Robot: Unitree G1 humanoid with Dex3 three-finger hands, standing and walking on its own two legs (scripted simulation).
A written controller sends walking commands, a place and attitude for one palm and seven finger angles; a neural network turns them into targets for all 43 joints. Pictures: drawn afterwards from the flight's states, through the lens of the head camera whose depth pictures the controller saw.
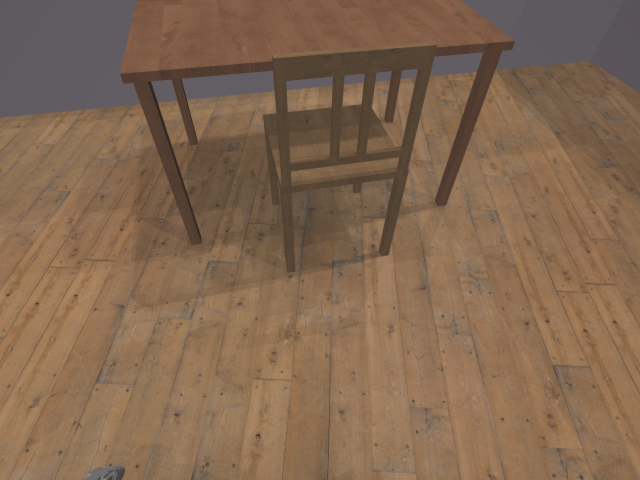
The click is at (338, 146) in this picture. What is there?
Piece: chair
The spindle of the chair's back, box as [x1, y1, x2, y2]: [330, 76, 343, 158]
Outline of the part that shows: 343,76 333,77 330,136 331,158 338,157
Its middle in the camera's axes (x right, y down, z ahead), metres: +0.04 -0.33 +1.07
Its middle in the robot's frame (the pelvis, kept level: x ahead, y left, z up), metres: +1.02 +0.01 -0.11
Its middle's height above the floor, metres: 0.66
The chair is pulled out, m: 0.00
